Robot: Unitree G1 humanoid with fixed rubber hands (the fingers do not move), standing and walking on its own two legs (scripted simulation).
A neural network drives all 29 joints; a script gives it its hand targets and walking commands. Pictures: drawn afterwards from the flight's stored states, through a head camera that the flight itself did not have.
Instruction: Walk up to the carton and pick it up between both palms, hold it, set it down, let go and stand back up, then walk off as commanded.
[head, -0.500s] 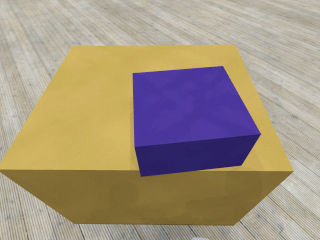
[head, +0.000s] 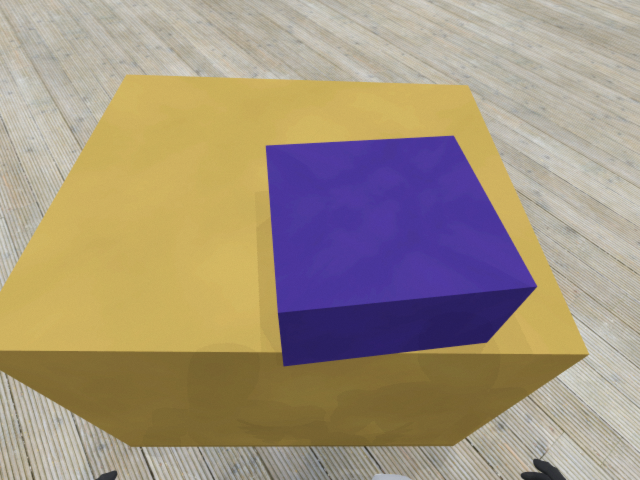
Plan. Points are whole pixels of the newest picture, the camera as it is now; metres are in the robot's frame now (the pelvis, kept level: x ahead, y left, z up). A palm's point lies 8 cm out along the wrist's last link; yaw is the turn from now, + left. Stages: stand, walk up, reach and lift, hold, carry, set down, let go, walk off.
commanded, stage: walk up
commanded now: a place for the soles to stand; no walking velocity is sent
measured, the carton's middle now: (374, 242) +0.45 -0.08 +0.01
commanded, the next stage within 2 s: none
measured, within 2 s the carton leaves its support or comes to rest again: neither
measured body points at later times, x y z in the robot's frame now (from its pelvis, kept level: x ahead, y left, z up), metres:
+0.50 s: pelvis +0.00 -0.01 +0.01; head +0.02 +0.00 +0.45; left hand +0.10 +0.29 -0.13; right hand +0.08 -0.32 -0.11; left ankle +0.00 +0.11 -0.70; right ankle +0.04 -0.13 -0.70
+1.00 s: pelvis +0.00 -0.04 +0.04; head +0.01 -0.03 +0.49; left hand +0.10 +0.25 -0.10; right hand +0.09 -0.33 -0.10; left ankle +0.00 +0.11 -0.70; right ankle +0.04 -0.13 -0.70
